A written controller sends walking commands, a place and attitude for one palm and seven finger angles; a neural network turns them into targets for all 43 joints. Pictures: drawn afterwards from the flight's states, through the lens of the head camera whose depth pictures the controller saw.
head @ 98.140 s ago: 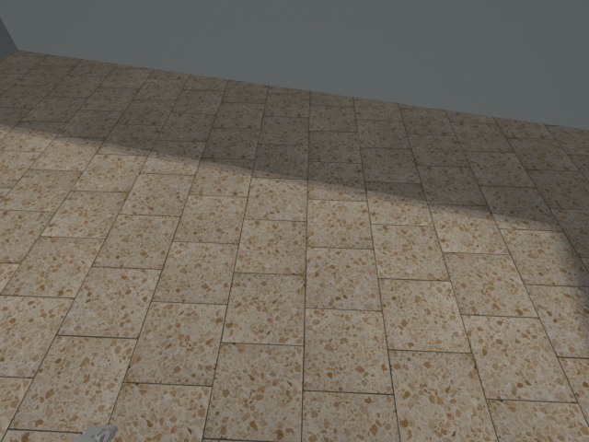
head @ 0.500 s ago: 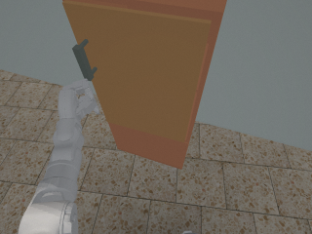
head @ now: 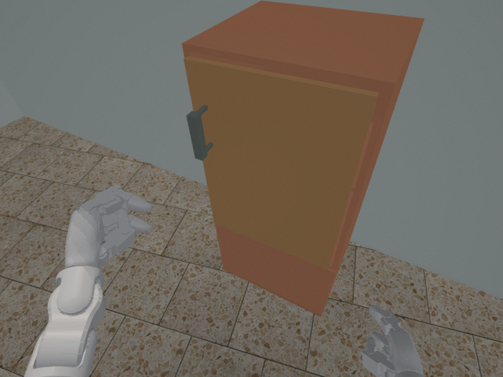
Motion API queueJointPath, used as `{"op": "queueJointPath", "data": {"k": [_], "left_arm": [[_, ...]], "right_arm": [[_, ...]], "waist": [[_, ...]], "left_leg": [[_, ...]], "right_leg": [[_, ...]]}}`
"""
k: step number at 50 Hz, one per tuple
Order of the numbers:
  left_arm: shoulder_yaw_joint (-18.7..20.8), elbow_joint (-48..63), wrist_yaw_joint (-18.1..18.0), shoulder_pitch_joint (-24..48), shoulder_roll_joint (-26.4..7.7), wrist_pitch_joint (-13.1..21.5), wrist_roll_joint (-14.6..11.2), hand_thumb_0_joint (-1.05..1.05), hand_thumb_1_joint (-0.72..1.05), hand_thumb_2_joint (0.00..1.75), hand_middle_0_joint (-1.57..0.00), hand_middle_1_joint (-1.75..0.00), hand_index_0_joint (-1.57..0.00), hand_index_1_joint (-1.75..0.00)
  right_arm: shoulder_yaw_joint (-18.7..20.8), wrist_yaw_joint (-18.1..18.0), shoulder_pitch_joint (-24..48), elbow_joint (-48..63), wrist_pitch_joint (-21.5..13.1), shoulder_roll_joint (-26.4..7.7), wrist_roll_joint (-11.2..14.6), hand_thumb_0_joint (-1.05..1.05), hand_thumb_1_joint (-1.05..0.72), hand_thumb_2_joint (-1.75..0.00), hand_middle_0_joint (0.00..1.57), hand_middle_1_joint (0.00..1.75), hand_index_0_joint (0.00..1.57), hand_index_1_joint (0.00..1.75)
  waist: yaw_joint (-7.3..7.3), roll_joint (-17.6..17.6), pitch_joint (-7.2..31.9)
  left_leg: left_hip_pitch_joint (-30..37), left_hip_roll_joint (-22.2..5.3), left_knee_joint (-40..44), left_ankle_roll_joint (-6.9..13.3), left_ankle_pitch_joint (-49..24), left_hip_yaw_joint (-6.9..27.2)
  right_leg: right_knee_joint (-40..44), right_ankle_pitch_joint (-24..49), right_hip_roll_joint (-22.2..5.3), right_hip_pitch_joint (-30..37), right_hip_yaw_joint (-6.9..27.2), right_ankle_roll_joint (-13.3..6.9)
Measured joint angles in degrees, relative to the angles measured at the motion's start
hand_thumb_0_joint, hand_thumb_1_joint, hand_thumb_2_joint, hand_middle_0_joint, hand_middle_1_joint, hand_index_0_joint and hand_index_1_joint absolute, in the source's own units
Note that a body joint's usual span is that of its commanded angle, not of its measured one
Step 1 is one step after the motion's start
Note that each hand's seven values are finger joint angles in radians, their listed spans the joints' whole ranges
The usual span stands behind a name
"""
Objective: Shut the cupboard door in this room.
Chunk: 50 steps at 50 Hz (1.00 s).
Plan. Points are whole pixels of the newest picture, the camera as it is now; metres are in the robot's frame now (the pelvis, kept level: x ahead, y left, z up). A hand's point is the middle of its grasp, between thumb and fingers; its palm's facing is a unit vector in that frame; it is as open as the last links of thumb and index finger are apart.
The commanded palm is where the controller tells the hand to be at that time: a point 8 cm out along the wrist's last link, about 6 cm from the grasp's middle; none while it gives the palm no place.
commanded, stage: draw the hand back to the body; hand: left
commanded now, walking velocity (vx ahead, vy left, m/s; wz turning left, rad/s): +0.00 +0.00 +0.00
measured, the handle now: (202, 132) +0.66 +0.19 +0.04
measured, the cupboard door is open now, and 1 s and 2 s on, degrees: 1 1 1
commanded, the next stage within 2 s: step back with the hand held close in 0.74 s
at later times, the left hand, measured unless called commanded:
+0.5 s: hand (37, 269) +0.19 +0.28 +0.16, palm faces +0.50 -0.75 -0.43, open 6.9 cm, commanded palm +0.15 +0.31 +0.17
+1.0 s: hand (45, 264) +0.20 +0.28 +0.16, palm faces +0.45 -0.77 -0.45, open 7.4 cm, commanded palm +0.14 +0.31 +0.17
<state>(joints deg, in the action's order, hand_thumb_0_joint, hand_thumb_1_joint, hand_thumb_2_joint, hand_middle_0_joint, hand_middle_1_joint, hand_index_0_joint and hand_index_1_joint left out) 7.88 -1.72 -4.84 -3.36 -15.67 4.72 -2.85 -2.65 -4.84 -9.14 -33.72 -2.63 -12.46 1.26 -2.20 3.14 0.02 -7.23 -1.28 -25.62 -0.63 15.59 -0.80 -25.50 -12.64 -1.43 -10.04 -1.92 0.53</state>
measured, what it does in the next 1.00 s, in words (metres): stands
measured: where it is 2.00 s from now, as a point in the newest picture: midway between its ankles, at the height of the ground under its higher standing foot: outside the picture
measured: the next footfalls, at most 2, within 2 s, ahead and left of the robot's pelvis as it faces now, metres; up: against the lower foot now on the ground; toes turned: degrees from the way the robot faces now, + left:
none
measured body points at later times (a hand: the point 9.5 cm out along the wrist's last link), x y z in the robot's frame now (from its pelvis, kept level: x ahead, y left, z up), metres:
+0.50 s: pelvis +0.01 +0.00 +0.00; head -0.01 -0.03 +0.45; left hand +0.16 +0.32 +0.18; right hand +0.19 -0.22 -0.09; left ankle -0.02 +0.13 -0.74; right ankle +0.01 -0.13 -0.74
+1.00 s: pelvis +0.00 +0.01 +0.00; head -0.01 -0.01 +0.45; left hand +0.17 +0.31 +0.18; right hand +0.18 -0.22 -0.09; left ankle -0.02 +0.13 -0.74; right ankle +0.01 -0.13 -0.74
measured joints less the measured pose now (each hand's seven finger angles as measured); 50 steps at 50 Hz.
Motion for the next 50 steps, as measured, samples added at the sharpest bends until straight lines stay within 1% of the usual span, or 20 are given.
{"op": "queueJointPath", "data": {"k": [4,13,21,24,28,35,44,46,50], "left_arm": [[1.58,5.62,-0.37,-4.97,-0.56,-0.51,0.24,0.01,0.90,0.90,-0.82,-0.97,-0.83,-0.97],[7.26,16.16,-0.91,-16.05,-2.34,-0.58,0.21,0.01,0.90,0.90,-0.58,-0.70,-0.58,-0.70],[12.70,22.37,-1.53,-24.23,-4.27,0.57,0.06,0.01,0.89,0.90,-0.37,-0.47,-0.37,-0.47],[13.05,22.36,-1.95,-24.19,-3.90,0.88,0.20,0.01,0.89,0.90,-0.30,-0.40,-0.31,-0.40],[12.21,21.24,-2.29,-22.47,-2.75,0.62,0.46,0.01,0.90,0.90,-0.25,-0.35,-0.26,-0.35],[11.23,21.61,-2.06,-22.27,-2.80,0.44,0.52,0.01,0.89,0.90,-0.22,-0.31,-0.22,-0.31],[12.04,22.12,-1.85,-22.37,-3.42,0.66,0.32,0.01,0.89,0.90,-0.21,-0.30,-0.22,-0.30],[12.82,21.90,-1.67,-22.57,-3.59,1.45,0.30,0.01,0.89,0.90,-0.21,-0.30,-0.22,-0.30],[13.97,22.14,-2.00,-24.00,-4.21,3.45,0.40,0.01,0.89,0.90,-0.21,-0.30,-0.22,-0.30]], "right_arm": [[-0.25,0.15,-0.72,-0.87,-0.49,0.27,-0.57,0.01,-0.90,-0.90,0.20,0.30,0.20,0.30],[0.70,0.35,-2.66,-2.67,-1.32,0.08,-1.22,0.01,-0.90,-0.90,0.20,0.30,0.20,0.30],[2.07,0.08,-3.40,-3.40,-3.08,-0.53,-1.31,0.01,-0.90,-0.90,0.20,0.30,0.20,0.30],[2.39,-0.14,-3.35,-3.71,-3.72,-0.95,-1.26,0.01,-0.90,-0.90,0.20,0.30,0.20,0.30],[2.42,-0.45,-2.84,-4.04,-4.17,-1.15,-1.30,0.01,-0.90,-0.90,0.20,0.30,0.20,0.30],[1.94,-0.57,-2.27,-3.77,-4.77,-0.22,-1.46,0.01,-0.90,-0.90,0.20,0.30,0.20,0.30],[1.74,-0.41,-2.73,-3.54,-4.74,0.23,-1.44,0.01,-0.90,-0.90,0.20,0.30,0.20,0.30],[1.69,-0.11,-2.92,-2.86,-3.93,-0.14,-1.33,0.01,-0.90,-0.90,0.20,0.30,0.20,0.30],[2.31,0.28,-2.44,-1.83,-2.05,-1.17,-1.19,0.01,-0.90,-0.90,0.20,0.30,0.20,0.30]], "waist": [[-0.55,0.46,-0.41],[-0.90,1.39,0.02],[-1.28,1.58,0.51],[-1.73,1.60,0.24],[-1.99,1.31,-0.18],[-1.34,0.60,-0.25],[-0.99,0.78,-0.53],[-0.57,1.15,0.21],[0.81,1.34,0.90]], "left_leg": [[1.63,0.09,1.41,0.06,-0.33,0.14],[3.12,0.19,2.12,0.20,0.11,-0.02],[3.17,0.08,1.60,0.23,0.65,-0.16],[3.06,0.22,1.39,0.29,0.60,0.07],[2.86,0.42,1.43,0.36,0.25,0.24],[3.16,0.16,1.47,0.21,0.16,-0.06],[3.33,-0.04,1.54,0.19,0.13,-0.40],[1.35,-0.31,0.29,0.27,0.47,-0.16],[-2.97,-0.31,-2.42,0.65,1.23,-0.09]], "right_leg": [[1.52,0.33,-0.07,1.76,-0.19,0.11],[2.13,-0.13,-0.16,3.15,-0.07,0.38],[1.78,-0.52,-0.06,3.22,0.06,0.44],[1.63,-0.54,-0.21,3.26,-0.16,0.50],[1.42,-0.39,-0.43,3.02,-0.31,0.50],[1.51,-0.15,-0.14,3.19,-0.02,0.35],[1.93,0.21,0.08,3.37,0.30,0.35],[2.00,0.43,0.33,2.09,0.05,0.37],[0.96,0.69,0.29,-1.47,0.04,0.61]]}}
